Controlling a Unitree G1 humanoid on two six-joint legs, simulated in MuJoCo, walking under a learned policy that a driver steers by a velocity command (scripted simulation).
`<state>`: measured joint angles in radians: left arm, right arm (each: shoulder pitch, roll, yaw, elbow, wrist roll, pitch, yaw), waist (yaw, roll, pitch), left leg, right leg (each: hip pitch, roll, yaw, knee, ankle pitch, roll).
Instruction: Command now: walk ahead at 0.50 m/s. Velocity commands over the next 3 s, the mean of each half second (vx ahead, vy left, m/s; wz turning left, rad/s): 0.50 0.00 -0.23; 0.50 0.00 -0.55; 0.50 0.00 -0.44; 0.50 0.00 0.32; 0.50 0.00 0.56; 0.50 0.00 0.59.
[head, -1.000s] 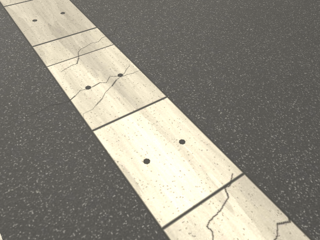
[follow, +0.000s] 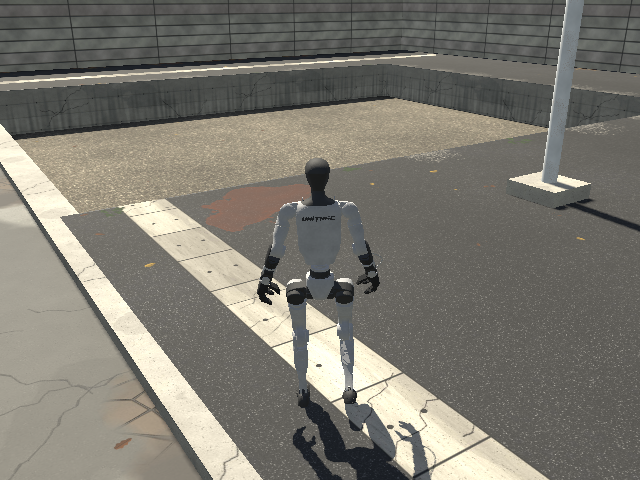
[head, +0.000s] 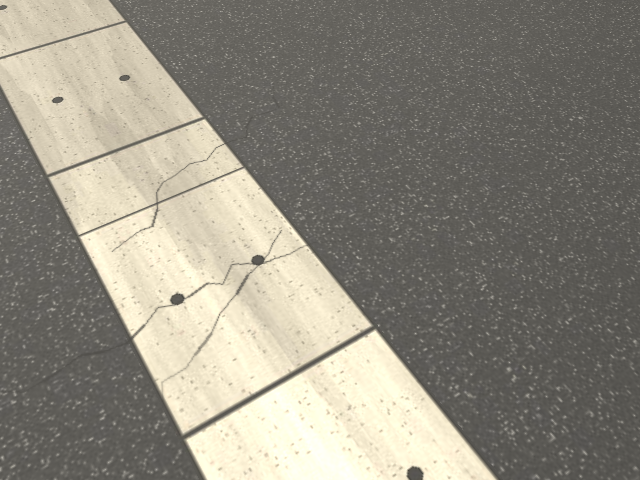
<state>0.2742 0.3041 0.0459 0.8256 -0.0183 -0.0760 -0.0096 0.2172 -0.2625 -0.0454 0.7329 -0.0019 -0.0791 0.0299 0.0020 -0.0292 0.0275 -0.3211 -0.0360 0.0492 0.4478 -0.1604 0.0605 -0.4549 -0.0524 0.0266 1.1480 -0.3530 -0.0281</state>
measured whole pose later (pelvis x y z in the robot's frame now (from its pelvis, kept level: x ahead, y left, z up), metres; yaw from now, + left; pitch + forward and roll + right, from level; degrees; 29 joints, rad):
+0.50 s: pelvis +0.27 -0.07 -0.01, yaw -9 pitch +2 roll +1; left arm 0.16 0.29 0.06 0.72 -0.02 -0.06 -0.04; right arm 0.27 -0.29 -0.05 0.81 0.01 -0.10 0.00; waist -0.01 0.01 0.04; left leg -0.32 0.02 -0.02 1.15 -0.43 0.00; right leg -0.43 0.07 0.00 0.56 -0.17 -0.09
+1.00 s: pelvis +0.55 -0.10 -0.01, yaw -26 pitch +2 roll +1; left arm 0.35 0.30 0.06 0.74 -0.03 -0.02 0.02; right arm 0.12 -0.26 -0.05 0.69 -0.01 -0.11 0.01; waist 0.03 -0.03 0.01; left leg -0.37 -0.03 0.01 0.50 -0.17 0.02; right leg -0.35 0.06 0.13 1.14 -0.44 -0.03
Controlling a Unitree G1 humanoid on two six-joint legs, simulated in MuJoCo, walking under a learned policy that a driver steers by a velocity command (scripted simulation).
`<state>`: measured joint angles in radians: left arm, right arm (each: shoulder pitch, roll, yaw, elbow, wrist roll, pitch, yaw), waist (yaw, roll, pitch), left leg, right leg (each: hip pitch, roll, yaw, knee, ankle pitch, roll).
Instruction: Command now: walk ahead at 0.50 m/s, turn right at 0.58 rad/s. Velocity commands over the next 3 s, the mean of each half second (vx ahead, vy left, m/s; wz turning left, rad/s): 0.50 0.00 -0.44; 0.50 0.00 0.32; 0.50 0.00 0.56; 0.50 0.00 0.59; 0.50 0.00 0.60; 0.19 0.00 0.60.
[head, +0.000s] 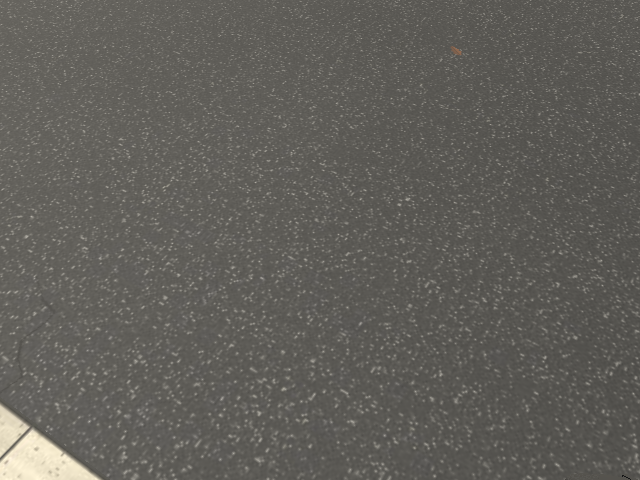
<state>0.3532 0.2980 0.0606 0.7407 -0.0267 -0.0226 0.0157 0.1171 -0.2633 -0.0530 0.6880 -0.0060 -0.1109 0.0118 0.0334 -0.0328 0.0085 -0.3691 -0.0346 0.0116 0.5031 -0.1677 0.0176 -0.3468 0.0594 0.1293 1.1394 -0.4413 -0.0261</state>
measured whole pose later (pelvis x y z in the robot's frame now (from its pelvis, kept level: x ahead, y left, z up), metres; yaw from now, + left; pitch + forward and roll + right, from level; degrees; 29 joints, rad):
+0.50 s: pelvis +0.25 -0.08 +0.00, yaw -13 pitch +2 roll +1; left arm 0.13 0.27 0.05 0.63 -0.01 -0.04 -0.03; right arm 0.31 -0.31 -0.05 0.86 0.03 -0.08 0.01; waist -0.04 0.00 0.06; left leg -0.28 0.07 0.01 1.12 -0.47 0.00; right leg -0.42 0.02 -0.03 0.58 -0.19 -0.06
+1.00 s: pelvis +0.54 -0.09 -0.02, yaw +1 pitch +2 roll -1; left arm 0.31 0.28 0.06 0.82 0.00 -0.05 0.02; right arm 0.10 -0.28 -0.06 0.70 0.02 -0.05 0.05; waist 0.02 0.01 0.05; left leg -0.52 -0.04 0.06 0.64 -0.16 0.11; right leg -0.07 -0.03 -0.13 0.87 -0.49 0.02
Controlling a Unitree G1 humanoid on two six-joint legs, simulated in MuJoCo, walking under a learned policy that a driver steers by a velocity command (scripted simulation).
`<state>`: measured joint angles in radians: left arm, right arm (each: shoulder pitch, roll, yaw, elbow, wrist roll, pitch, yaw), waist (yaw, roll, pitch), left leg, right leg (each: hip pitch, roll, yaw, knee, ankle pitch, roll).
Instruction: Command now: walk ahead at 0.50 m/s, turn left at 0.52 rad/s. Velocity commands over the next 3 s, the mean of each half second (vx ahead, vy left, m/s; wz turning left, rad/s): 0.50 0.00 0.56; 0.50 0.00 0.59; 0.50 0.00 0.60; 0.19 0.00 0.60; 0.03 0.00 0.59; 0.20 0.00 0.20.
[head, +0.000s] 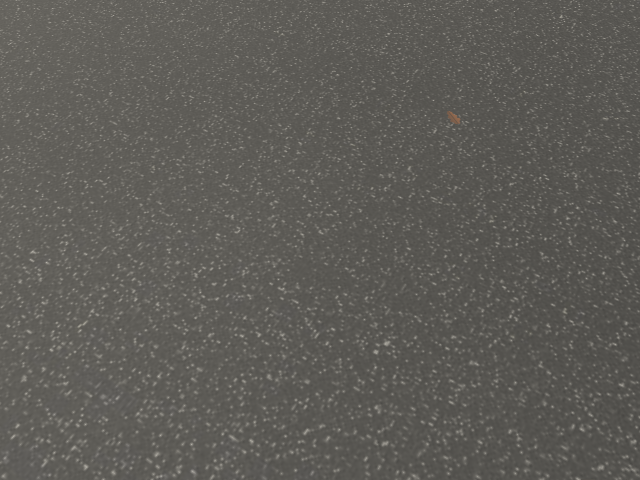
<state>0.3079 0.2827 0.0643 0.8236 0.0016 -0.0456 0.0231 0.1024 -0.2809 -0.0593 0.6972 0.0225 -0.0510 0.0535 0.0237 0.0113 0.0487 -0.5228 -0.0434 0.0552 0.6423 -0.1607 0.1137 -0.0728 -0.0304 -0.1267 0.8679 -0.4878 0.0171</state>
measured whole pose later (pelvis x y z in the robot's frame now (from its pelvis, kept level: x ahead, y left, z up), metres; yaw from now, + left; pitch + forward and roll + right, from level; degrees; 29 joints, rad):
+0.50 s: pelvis +0.29 -0.03 +0.01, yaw +18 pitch +2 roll -1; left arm 0.11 0.27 0.05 0.68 0.01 -0.12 -0.01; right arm 0.35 -0.31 -0.07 0.72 0.03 -0.02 -0.01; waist -0.04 0.04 0.00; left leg -0.31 -0.07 -0.15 1.08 -0.48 0.03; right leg -0.42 0.03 0.00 0.55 -0.17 -0.02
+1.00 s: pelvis +0.51 +0.12 +0.00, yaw +36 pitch +2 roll -1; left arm 0.29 0.32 0.06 0.83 -0.02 -0.07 0.00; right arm 0.11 -0.30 -0.07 0.58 0.02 -0.03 0.04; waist 0.05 0.00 0.07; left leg -0.50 -0.04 0.03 0.65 -0.19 0.10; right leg -0.18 -0.07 -0.06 1.04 -0.51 0.03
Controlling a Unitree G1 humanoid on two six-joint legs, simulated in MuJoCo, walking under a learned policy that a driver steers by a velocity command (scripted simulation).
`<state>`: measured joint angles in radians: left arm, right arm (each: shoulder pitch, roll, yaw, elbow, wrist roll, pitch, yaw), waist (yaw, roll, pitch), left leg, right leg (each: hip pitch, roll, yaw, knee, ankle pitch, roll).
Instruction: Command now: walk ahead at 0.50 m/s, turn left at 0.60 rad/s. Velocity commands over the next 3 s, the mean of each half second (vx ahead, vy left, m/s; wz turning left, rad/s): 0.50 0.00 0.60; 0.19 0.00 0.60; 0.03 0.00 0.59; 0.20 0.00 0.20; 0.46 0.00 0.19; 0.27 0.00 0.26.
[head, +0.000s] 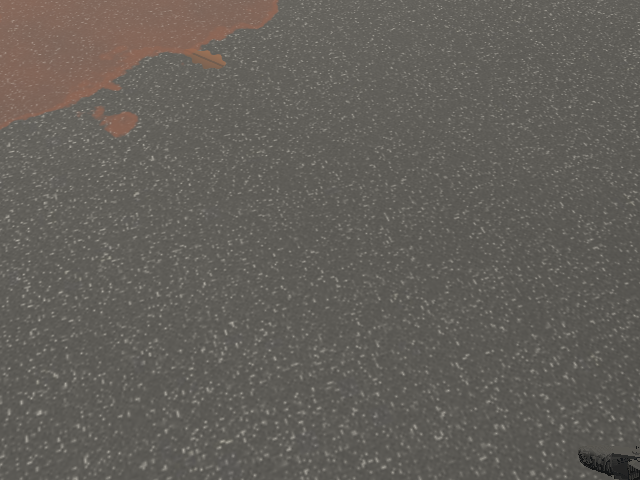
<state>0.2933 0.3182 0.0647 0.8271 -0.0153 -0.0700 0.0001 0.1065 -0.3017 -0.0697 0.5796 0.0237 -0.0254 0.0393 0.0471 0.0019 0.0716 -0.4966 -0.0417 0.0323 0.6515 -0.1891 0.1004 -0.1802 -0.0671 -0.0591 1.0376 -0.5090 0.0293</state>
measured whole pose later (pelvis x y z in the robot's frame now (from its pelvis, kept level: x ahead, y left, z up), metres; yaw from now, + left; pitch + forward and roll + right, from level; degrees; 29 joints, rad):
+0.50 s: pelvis +0.29 -0.03 +0.01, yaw +17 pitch +2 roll -1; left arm 0.10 0.28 0.05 0.70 0.01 -0.11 -0.02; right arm 0.37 -0.30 -0.07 0.71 0.03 -0.02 -0.02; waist -0.04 0.03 0.01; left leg -0.31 -0.07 -0.15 1.10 -0.48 0.02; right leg -0.41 0.03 0.00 0.55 -0.17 -0.02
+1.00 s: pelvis +0.43 +0.05 +0.02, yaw +35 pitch +2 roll -2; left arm 0.10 0.33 0.06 0.77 0.00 -0.01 0.01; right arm 0.15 -0.31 -0.07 0.57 0.01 0.02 0.01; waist 0.00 -0.02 0.09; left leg -0.43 -0.05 -0.04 0.51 -0.11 0.06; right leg -0.48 -0.02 0.01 1.13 -0.49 0.05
